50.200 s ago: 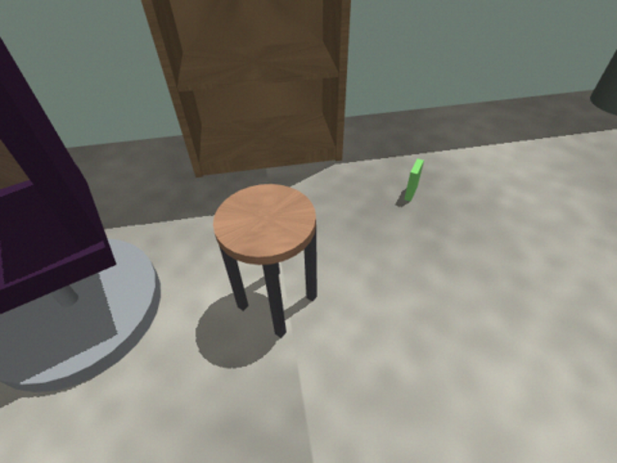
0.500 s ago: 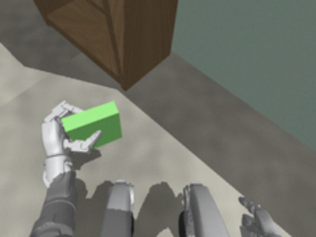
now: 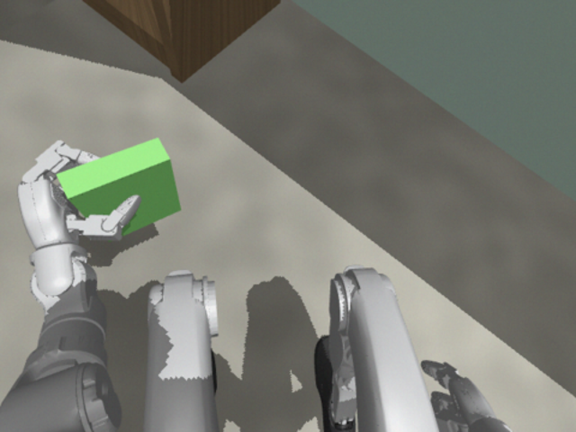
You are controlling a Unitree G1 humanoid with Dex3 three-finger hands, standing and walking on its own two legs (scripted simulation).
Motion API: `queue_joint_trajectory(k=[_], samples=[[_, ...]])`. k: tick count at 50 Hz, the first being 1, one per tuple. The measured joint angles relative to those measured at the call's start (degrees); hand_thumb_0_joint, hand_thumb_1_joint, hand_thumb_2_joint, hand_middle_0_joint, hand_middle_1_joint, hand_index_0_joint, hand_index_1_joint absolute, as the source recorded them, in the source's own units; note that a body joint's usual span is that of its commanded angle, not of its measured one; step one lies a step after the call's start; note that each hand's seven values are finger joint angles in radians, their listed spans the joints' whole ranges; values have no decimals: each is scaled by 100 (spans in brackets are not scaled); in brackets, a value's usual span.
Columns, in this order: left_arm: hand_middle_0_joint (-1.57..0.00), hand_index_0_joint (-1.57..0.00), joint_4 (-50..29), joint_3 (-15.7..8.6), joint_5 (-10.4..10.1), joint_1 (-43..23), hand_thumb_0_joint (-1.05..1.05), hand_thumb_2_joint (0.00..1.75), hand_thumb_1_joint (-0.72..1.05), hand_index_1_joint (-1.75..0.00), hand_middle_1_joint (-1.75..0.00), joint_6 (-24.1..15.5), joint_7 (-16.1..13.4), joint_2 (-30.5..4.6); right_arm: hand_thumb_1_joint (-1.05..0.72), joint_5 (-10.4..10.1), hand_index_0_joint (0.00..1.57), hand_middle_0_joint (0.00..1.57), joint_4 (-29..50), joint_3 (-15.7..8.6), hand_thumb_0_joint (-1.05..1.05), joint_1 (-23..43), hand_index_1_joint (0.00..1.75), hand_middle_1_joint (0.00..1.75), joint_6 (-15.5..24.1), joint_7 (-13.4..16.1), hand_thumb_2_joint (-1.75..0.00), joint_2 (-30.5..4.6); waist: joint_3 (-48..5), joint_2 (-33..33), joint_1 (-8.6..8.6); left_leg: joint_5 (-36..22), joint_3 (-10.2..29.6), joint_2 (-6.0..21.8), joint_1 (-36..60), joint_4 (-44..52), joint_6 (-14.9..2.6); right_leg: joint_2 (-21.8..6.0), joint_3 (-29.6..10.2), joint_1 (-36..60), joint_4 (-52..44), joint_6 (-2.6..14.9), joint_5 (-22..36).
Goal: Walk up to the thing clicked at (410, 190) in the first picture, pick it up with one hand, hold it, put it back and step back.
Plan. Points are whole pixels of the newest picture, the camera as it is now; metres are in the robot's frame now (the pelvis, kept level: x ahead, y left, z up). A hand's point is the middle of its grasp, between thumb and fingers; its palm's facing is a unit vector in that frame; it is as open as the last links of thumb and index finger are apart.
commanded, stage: crouch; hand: left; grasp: from the side
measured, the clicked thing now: (131, 195) +0.43 +0.23 -0.07
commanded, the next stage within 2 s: lower in 0.76 s
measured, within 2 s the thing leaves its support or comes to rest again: neither
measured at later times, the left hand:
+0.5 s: hand (115, 206) +0.44 +0.26 -0.13, palm faces +0.28 -0.96 +0.00, open 8.2 cm
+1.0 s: hand (122, 214) +0.44 +0.27 -0.17, palm faces +0.28 -0.96 +0.00, open 8.2 cm
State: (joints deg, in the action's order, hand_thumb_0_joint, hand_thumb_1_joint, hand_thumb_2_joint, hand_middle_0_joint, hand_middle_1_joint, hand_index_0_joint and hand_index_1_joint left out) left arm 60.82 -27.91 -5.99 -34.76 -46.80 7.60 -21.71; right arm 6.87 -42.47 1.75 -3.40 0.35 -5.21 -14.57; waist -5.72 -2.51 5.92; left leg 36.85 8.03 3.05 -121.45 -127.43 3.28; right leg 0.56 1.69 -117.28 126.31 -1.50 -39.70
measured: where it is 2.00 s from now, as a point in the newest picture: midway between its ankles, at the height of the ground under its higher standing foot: (268, 412)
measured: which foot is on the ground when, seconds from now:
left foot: down 0.00-1.00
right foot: down 0.00-1.00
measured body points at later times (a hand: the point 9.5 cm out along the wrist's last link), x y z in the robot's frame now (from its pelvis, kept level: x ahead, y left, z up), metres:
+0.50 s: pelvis +0.00 +0.00 -0.06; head +0.22 +0.07 +0.33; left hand +0.42 +0.31 -0.12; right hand +0.13 -0.27 -0.18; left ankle +0.10 +0.15 -0.35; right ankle +0.10 -0.13 -0.35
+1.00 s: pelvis +0.00 +0.01 -0.09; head +0.22 +0.10 +0.30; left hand +0.42 +0.32 -0.17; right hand +0.14 -0.26 -0.18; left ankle +0.10 +0.15 -0.35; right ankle +0.10 -0.13 -0.35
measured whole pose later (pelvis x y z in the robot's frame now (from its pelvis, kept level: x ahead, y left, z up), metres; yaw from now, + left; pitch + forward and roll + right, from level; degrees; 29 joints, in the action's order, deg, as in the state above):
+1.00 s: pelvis +0.00 +0.01 -0.09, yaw -6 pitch +23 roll -9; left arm 62.0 -31.1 -7.9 -32.8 -48.6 7.9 -29.6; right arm 11.3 -39.9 10.9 2.3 -2.8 -7.1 -17.2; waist 3.9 -5.9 8.5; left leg 38.9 15.2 1.8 -130.9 -145.6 3.9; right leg 3.1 5.3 -124.4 140.1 -3.4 -40.1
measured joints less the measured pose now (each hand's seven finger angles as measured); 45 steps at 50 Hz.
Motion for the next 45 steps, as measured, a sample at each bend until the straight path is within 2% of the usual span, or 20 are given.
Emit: queue_joint_trajectory(k=[5, 16, 27, 45], samples=[[-93, -94, 81, -140, -95, -70, 0, 106, -30, -120, -122, 53, 29, -54, -93, 7, 20, 20, -42, 111, 0, -55, 30, 29, -40, 16, -91, -38, 105, 29, 45, -29, 72, -28, -300, -351, -7, 27, 17, -275, 320, -35, 33], [-93, -93, 206, -315, -93, -102, 0, 106, -30, -120, -123, 25, 146, -328, -92, 109, 20, 20, -10, 376, 0, 39, 30, 29, -102, -13, -90, -82, 353, -62, 140, 29, 280, -62, -668, -946, 45, 100, 119, -607, 826, -56, 22], [-93, -93, 89, -335, -155, 11, 0, 106, -30, -121, -123, -16, 211, -476, -92, 242, 20, 20, 59, 529, 0, 275, 30, 29, -150, -57, -90, -196, 564, -164, 139, 179, 453, -84, -842, -1343, 73, 155, 211, -716, 1109, -105, -86], [-93, -93, -167, -320, -159, 235, 0, 106, -30, -120, -123, -91, 101, -648, -93, 415, 20, 20, 191, 758, 0, 535, 30, 29, -288, -162, -90, -232, 893, -299, 192, 243, 658, -121, -933, -1731, 72, 226, 325, -718, 1344, -187, -97]])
